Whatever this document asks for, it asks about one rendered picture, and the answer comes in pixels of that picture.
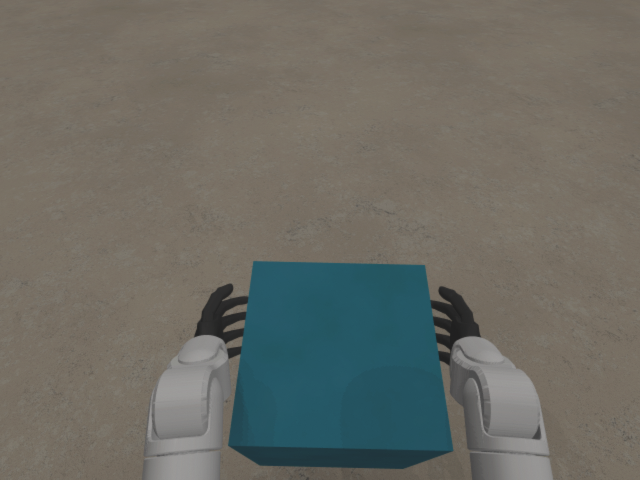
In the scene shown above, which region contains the carton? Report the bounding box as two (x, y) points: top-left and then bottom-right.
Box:
(228, 261), (453, 469)

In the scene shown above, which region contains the robot right forearm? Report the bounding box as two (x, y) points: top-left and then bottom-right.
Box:
(449, 336), (553, 480)

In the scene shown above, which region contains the robot left forearm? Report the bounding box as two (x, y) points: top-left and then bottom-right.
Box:
(142, 335), (231, 480)

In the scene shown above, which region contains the left robot hand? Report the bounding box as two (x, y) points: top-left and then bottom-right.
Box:
(194, 283), (248, 359)

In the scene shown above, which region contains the right robot hand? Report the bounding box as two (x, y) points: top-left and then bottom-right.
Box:
(430, 286), (481, 366)

